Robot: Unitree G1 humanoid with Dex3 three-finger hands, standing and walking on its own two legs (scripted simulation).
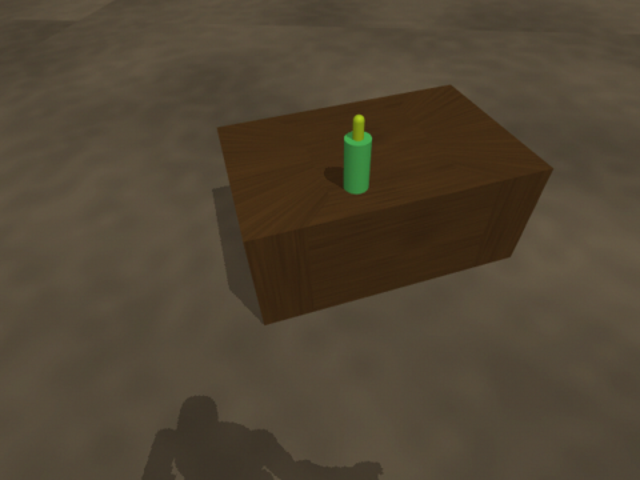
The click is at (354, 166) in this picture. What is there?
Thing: necked bottle
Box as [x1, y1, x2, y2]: [343, 114, 371, 193]
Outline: 359,114 353,118 353,130 344,136 343,185 344,188 351,193 361,193 365,191 368,187 371,136 363,131 364,119
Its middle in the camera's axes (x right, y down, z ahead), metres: +0.12 -0.25 +1.18
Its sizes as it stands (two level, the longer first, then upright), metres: 0.082 0.082 0.253
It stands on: a support 0.45 m high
